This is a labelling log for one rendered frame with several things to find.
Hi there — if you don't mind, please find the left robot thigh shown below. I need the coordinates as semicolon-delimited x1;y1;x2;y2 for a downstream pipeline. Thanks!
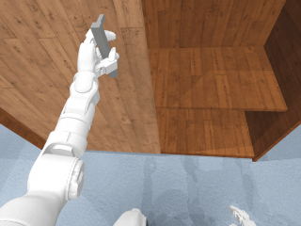
113;210;147;226

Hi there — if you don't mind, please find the left robot hand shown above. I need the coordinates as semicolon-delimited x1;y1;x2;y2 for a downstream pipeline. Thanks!
77;29;119;78

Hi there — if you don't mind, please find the robot left upper arm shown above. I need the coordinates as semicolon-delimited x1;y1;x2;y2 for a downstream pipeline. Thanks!
0;153;85;226

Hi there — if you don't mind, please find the wardrobe door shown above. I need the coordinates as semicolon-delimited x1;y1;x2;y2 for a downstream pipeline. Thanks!
0;0;161;154
0;107;46;143

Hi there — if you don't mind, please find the handle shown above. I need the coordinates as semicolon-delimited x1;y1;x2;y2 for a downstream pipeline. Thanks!
90;14;119;78

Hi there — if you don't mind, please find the left robot forearm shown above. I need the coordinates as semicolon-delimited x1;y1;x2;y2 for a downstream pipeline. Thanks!
27;71;100;191

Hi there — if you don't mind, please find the right robot hand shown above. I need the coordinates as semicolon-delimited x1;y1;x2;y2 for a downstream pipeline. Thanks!
229;205;257;226

